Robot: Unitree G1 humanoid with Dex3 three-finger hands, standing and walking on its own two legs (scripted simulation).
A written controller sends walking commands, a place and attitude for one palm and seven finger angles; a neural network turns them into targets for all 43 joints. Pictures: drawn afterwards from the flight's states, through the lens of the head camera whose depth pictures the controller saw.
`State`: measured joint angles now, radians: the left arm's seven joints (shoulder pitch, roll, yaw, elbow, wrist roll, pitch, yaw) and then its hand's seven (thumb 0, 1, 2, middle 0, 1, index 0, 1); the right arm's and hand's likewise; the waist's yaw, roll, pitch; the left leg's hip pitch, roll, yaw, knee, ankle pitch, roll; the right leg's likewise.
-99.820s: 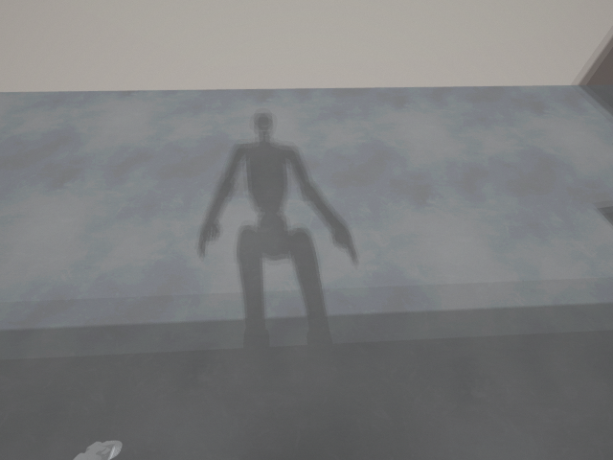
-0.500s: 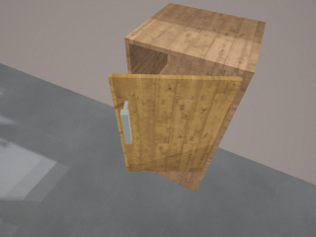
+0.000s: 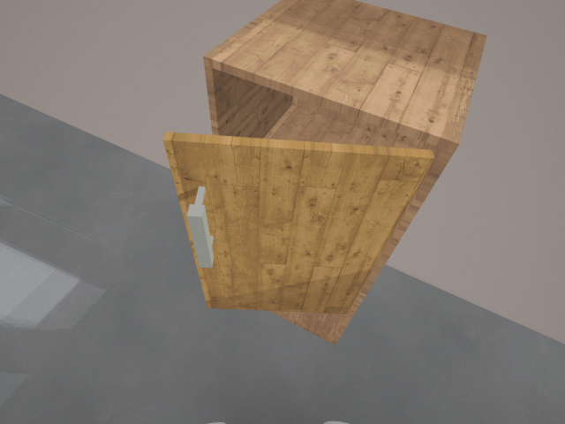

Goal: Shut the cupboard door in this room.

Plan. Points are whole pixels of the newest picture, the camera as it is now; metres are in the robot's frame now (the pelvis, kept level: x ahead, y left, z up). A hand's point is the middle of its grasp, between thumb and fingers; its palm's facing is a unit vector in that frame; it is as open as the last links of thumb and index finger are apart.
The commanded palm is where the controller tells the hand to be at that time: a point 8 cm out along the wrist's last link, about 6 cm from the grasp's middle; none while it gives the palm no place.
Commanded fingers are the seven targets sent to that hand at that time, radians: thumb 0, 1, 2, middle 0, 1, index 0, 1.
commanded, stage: come to a stop and stand still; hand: left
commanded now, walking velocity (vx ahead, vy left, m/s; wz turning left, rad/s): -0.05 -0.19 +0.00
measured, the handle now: (203, 228) +0.41 +0.16 -0.02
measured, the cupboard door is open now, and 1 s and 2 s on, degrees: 25 25 25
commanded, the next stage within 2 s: look again from close up in 1.22 s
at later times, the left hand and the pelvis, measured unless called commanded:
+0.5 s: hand out of the picture +0.04 +0.12 -0.16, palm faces +0.05 -0.97 -0.24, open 7.3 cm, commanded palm none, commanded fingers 0.00 0.90 0.90 -0.20 -0.30 -0.20 -0.30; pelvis -0.02 -0.07 +0.01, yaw +1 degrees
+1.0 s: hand out of the picture -0.06 +0.13 -0.16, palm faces +0.02 -0.99 -0.16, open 7.3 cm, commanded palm none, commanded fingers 0.00 0.90 0.90 -0.20 -0.30 -0.20 -0.30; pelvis -0.05 -0.02 +0.02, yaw +0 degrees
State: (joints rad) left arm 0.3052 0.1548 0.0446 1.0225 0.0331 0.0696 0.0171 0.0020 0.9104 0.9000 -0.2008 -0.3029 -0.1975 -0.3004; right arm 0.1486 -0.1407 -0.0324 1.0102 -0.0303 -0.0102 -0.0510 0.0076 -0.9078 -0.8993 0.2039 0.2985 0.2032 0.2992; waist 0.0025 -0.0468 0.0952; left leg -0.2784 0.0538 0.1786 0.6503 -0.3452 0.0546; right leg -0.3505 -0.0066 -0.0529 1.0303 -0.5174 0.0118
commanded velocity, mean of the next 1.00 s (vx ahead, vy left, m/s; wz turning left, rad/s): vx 0.01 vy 0.06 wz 0.00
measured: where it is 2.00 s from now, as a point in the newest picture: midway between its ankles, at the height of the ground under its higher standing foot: outside the picture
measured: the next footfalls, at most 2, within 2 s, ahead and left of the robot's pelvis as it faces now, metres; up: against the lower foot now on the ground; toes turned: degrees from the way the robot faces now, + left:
right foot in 0.26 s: +0.07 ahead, -0.23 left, +0.00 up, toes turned -4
left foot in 0.56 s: +0.02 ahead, +0.03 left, +0.00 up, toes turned +4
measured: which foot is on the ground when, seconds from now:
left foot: down 0.00-0.26, up 0.28-0.54, down 0.56-1.00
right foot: up 0.00-0.24, down 0.26-0.58, up 0.60-0.84, down 0.86-1.00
